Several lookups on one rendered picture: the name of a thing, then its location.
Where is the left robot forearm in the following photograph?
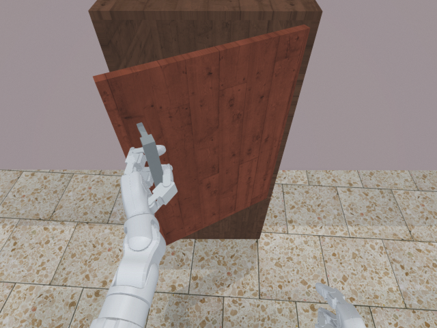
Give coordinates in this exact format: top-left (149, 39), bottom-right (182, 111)
top-left (89, 213), bottom-right (166, 328)

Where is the robot right hand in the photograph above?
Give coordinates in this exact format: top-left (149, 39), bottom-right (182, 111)
top-left (315, 283), bottom-right (366, 328)

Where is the cupboard door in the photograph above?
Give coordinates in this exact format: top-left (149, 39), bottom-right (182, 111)
top-left (93, 25), bottom-right (310, 246)

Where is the handle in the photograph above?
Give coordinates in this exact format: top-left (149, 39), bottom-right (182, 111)
top-left (137, 122), bottom-right (163, 187)

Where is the robot left hand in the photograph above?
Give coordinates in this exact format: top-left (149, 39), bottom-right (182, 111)
top-left (120, 145), bottom-right (178, 219)

